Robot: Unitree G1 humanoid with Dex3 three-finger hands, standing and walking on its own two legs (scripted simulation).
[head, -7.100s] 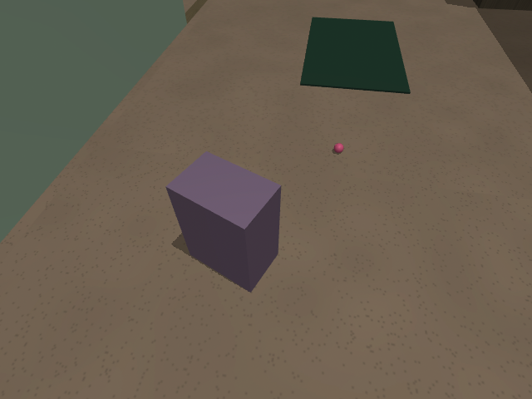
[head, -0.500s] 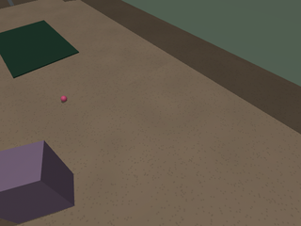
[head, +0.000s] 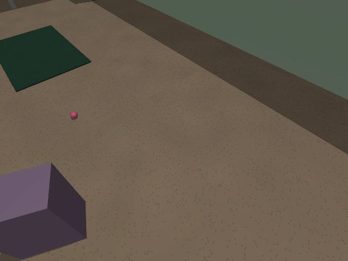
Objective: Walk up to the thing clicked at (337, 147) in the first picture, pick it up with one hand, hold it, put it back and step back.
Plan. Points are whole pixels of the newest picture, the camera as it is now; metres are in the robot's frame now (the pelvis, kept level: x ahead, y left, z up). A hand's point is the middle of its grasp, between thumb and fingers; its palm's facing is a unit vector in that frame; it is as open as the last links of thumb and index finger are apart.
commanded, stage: stand
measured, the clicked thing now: (74, 114) +1.28 +0.89 -0.75
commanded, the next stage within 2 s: walk up in 0.88 s
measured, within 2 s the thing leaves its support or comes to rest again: neither
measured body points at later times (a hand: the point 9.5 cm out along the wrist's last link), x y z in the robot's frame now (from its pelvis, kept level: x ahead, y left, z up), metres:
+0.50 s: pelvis +0.00 +0.00 +0.00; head +0.01 -0.01 +0.45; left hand +0.07 +0.30 -0.13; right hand +0.06 -0.30 -0.14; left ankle -0.01 +0.15 -0.75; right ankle +0.00 -0.12 -0.75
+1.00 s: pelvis +0.02 +0.01 +0.00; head +0.02 +0.01 +0.45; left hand +0.08 +0.32 -0.13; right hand +0.08 -0.31 -0.13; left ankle -0.02 +0.14 -0.72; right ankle +0.00 -0.11 -0.75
